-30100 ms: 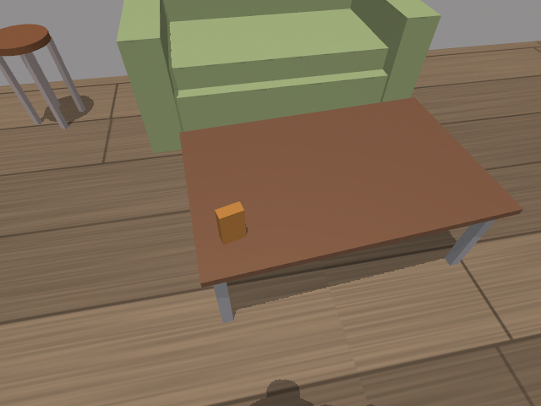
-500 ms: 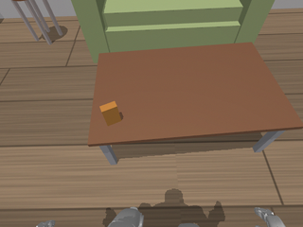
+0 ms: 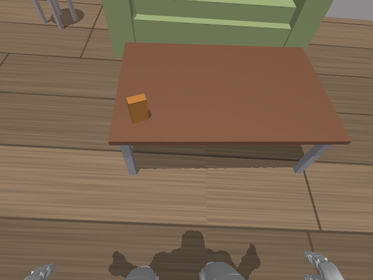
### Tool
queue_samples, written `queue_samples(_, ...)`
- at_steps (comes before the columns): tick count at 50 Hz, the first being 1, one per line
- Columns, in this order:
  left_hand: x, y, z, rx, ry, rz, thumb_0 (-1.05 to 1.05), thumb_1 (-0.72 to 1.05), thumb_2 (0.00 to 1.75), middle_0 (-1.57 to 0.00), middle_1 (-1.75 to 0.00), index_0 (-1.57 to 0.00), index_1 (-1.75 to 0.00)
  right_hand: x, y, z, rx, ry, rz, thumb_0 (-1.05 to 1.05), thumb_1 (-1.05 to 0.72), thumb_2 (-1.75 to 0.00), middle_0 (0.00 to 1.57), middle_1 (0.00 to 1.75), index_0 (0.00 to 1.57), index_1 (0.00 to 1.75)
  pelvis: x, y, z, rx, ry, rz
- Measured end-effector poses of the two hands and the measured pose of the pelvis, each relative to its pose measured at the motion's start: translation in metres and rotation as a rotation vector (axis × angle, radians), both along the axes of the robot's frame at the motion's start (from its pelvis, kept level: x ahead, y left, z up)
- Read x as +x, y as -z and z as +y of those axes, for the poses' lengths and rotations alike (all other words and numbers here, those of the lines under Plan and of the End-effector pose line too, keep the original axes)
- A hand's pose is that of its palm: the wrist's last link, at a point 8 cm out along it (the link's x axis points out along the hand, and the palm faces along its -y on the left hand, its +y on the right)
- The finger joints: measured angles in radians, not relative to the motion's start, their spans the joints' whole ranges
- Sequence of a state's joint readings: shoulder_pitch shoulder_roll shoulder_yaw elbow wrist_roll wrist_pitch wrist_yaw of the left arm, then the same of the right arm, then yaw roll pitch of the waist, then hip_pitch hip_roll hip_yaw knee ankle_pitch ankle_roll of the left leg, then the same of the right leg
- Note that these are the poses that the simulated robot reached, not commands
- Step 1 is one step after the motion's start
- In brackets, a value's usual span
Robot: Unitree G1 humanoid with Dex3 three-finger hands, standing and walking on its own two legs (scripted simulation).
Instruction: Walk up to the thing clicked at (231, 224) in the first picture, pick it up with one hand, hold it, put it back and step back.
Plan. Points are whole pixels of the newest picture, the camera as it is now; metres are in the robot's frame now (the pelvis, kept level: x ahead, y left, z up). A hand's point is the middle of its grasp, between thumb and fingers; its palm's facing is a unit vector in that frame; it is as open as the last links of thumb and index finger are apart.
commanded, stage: step back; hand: left
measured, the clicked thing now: (138, 109) +0.77 +0.19 -0.30
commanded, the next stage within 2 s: stand in 2.00 s
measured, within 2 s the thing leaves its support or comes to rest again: neither
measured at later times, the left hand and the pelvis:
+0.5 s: hand out of the picture -0.04 +0.26 -0.15, palm faces +0.05 -0.91 -0.42, open 7.4 cm; pelvis -0.16 -0.02 -0.01, yaw +4 degrees
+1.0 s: hand out of the picture -0.27 +0.22 -0.13, palm faces +0.02 -0.89 -0.45, open 7.4 cm; pelvis -0.33 -0.06 +0.00, yaw +2 degrees
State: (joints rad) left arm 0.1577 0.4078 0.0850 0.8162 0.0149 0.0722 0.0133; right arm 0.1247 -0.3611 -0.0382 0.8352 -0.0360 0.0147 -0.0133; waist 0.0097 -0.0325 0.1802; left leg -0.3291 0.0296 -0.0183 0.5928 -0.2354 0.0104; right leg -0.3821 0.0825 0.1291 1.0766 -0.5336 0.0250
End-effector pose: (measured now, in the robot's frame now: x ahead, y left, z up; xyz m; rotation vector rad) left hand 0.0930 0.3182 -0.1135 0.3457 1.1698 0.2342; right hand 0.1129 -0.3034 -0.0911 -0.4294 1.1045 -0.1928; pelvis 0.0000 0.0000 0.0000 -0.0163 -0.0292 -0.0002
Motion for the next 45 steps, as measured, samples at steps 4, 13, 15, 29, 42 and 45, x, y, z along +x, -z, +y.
queue_samples(4, -0.035, 0.003, -0.011, 0.020, 0.017, 0.033, 0.01, 0.90, 0.90, -0.20, -0.30, -0.21, -0.30, -0.015, 0.009, -0.017, 0.012, -0.001, -0.044, 0.00, -0.90, -0.90, 0.21, 0.30, 0.21, 0.30, -0.028, 0.009, -0.013, 0.009, 0.029, -0.001)
queue_samples(13, -0.108, -0.017, -0.036, 0.041, -0.002, 0.047, 0.01, 0.90, 0.90, -0.21, -0.30, -0.21, -0.30, -0.081, 0.023, -0.040, 0.045, 0.041, 0.004, 0.00, -0.90, -0.90, 0.21, 0.30, 0.21, 0.30, -0.081, 0.002, -0.028, 0.042, 0.006, 0.000)
queue_samples(15, -0.113, -0.020, -0.035, 0.052, -0.002, 0.024, 0.01, 0.90, 0.90, -0.21, -0.30, -0.21, -0.30, -0.100, 0.024, -0.040, 0.041, 0.033, 0.031, 0.00, -0.90, -0.90, 0.21, 0.30, 0.21, 0.30, -0.092, 0.002, -0.028, 0.043, -0.009, 0.004)
queue_samples(29, -0.173, -0.004, -0.020, 0.017, -0.025, -0.069, 0.01, 0.90, 0.90, -0.21, -0.30, -0.21, -0.30, -0.203, 0.013, -0.018, 0.017, -0.017, 0.089, 0.00, -0.90, -0.90, 0.21, 0.30, 0.21, 0.30, -0.188, 0.003, -0.023, 0.007, -0.060, -0.010)
queue_samples(42, -0.304, 0.000, -0.061, 0.029, 0.016, 0.043, 0.01, 0.90, 0.90, -0.21, -0.30, -0.21, -0.30, -0.261, 0.023, -0.061, 0.040, 0.009, -0.045, 0.00, -0.90, -0.90, 0.21, 0.30, 0.21, 0.30, -0.286, 0.013, -0.055, -0.006, 0.007, -0.014)
queue_samples(45, -0.336, -0.011, -0.066, 0.038, -0.007, 0.053, 0.01, 0.90, 0.90, -0.21, -0.30, -0.21, -0.30, -0.288, 0.022, -0.064, 0.053, 0.021, -0.017, 0.00, -0.90, -0.90, 0.21, 0.30, 0.21, 0.30, -0.304, 0.005, -0.059, 0.037, 0.008, -0.010)
